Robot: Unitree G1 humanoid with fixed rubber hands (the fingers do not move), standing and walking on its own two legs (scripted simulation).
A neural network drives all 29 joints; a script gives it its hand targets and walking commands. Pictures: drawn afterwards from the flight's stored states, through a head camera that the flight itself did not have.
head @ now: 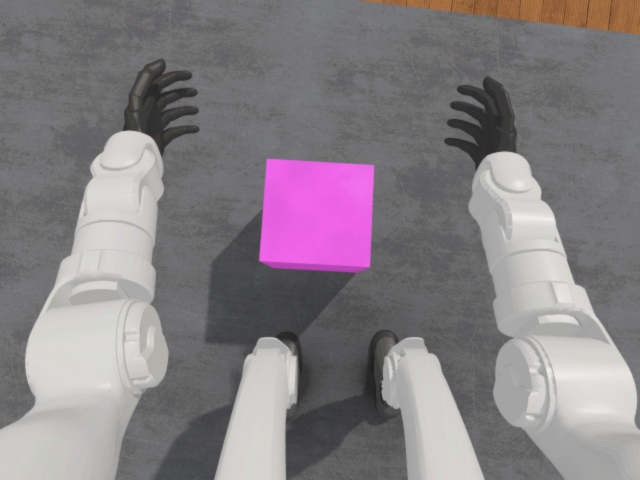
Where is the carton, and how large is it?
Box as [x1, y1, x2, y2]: [259, 159, 373, 272]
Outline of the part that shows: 267,159 259,260 272,267 356,272 368,267 370,254 373,165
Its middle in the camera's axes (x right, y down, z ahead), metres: -0.01 -0.05 +0.87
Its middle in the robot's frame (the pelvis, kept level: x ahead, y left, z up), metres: +0.48 +0.03 -0.52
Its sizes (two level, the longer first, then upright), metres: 0.210 0.200 0.250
